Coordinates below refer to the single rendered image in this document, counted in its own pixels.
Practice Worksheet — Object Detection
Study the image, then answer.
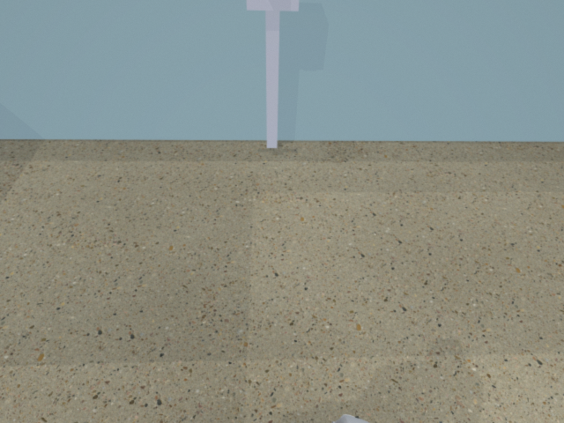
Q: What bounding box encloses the panel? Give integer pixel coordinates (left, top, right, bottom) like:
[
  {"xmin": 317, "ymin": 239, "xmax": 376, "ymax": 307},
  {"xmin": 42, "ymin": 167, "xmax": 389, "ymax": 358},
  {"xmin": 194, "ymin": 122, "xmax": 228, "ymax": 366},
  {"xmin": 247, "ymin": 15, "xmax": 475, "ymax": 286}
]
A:
[{"xmin": 247, "ymin": 0, "xmax": 299, "ymax": 148}]

